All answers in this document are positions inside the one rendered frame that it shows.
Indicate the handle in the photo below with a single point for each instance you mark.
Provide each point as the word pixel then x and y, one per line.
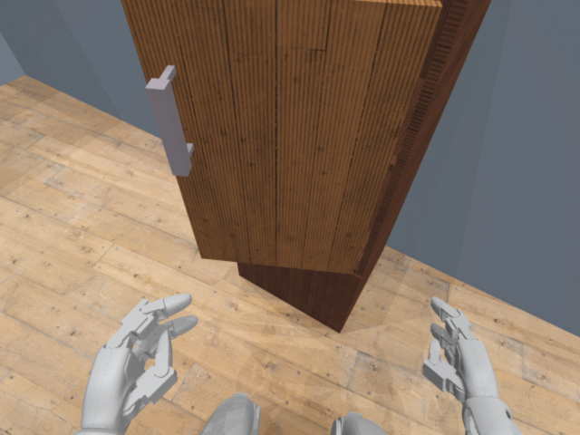
pixel 166 114

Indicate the robot right hand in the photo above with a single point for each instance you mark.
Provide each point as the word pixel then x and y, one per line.
pixel 462 350

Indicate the robot left hand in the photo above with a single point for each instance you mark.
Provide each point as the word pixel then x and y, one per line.
pixel 108 402

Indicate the cupboard door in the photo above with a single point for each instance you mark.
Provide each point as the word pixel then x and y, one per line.
pixel 294 108

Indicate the robot right thigh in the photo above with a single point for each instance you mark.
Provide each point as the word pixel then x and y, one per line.
pixel 353 425

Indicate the robot left thigh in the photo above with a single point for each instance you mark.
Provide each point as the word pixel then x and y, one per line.
pixel 234 416

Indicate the robot right forearm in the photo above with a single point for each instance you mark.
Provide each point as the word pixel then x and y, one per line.
pixel 484 415

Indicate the robot thigh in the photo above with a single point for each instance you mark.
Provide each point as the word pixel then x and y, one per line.
pixel 353 425
pixel 234 416

